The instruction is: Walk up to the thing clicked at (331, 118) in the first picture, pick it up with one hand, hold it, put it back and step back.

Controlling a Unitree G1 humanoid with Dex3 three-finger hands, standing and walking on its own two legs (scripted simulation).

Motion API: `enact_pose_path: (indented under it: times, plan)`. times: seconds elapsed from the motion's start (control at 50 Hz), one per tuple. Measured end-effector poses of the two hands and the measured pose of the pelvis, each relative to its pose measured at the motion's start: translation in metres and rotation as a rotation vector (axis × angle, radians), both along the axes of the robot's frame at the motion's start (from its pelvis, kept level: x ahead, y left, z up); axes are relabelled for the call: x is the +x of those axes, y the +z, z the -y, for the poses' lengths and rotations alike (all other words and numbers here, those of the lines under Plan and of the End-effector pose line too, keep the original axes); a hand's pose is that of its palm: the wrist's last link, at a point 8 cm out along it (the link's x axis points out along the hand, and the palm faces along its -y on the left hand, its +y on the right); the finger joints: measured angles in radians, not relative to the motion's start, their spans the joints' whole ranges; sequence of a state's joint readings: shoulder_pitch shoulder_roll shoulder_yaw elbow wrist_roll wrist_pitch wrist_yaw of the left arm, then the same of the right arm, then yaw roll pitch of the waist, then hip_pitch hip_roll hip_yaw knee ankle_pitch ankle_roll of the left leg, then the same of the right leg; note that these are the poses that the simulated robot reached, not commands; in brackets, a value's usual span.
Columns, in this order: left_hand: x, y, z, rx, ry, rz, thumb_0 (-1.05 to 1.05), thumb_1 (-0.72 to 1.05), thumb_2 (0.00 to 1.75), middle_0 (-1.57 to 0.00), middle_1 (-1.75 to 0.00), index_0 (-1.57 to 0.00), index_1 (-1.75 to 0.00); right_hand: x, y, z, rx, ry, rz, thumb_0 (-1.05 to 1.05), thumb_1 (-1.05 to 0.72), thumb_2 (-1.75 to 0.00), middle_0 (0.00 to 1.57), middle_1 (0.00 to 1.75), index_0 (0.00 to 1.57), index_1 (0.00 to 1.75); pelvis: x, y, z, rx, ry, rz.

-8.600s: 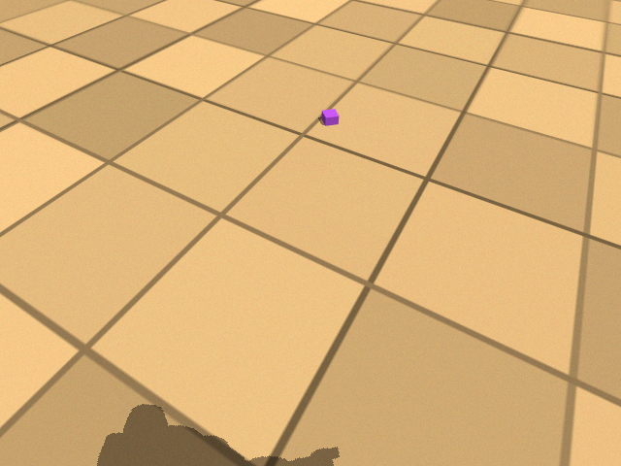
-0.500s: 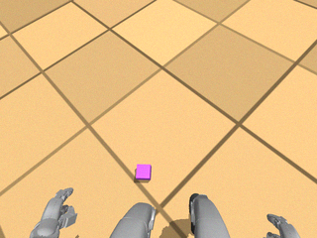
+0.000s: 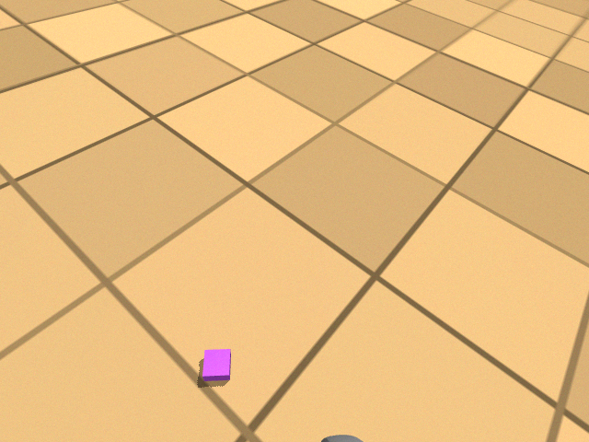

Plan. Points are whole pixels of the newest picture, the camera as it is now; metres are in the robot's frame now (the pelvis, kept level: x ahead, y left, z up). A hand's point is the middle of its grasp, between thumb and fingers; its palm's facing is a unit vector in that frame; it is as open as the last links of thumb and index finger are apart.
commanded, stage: walk up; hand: left
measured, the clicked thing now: (217, 364) +0.43 +0.18 -0.74
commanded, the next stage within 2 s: stand in 0.60 s
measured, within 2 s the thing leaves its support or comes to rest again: neither
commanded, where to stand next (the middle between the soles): +0.05 -0.05 m, yaw +1 degrees
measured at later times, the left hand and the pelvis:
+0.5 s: hand out of the picture +0.12 +0.28 -0.12, palm faces -0.02 -0.85 -0.53, open 7.4 cm; pelvis +0.04 -0.01 -0.01, yaw +1 degrees
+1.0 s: hand out of the picture +0.14 +0.25 -0.15, palm faces -0.03 -0.94 -0.34, open 7.4 cm; pelvis +0.05 +0.00 +0.00, yaw +0 degrees
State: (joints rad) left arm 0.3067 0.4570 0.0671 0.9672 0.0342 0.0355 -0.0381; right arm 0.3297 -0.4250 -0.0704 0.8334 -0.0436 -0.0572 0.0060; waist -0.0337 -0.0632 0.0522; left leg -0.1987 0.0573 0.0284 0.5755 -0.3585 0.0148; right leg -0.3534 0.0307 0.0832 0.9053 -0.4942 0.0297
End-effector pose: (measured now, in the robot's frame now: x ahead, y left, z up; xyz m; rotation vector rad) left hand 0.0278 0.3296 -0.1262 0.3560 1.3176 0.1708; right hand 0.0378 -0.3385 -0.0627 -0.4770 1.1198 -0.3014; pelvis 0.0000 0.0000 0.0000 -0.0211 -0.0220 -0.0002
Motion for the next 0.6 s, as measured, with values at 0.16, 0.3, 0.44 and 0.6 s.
enact_pose_path:
  times: [0.16,0.3,0.44,0.6]
  plan:
    - [0.061,0.028,0.033,0.077,-0.072,0.228,0.01,0.91,0.89,-0.2,-0.3,-0.2,-0.3,-0.012,-0.047,0.042,0.077,-0.04,-0.073,0.0,-0.9,-0.9,0.2,0.3,0.21,0.31,0.013,-0.016,0.036,-0.004,0.007,0.051]
    - [0.053,0.061,0.042,0.155,-0.023,0.223,0.0,0.9,0.89,-0.2,-0.3,-0.2,-0.3,0.035,-0.064,0.026,0.204,0.002,-0.053,0.01,-0.91,-0.9,0.2,0.3,0.2,0.3,0.037,-0.001,0.038,0.003,0.006,0.062]
    - [0.064,0.064,0.021,0.22,0.007,0.144,0.01,0.9,0.89,-0.2,-0.3,-0.2,-0.3,0.052,-0.081,-0.003,0.234,-0.033,-0.108,0.0,-0.91,-0.9,0.2,0.3,0.2,0.3,0.042,-0.004,0.023,0.022,0.004,0.043]
    - [0.123,0.006,0.007,0.104,-0.011,0.22,0.01,0.9,0.89,-0.2,-0.3,-0.2,-0.3,0.048,-0.078,-0.031,0.136,-0.003,-0.204,0.0,-0.91,-0.9,0.2,0.3,0.21,0.3,0.037,-0.025,-0.002,0.064,0.045,0.014]
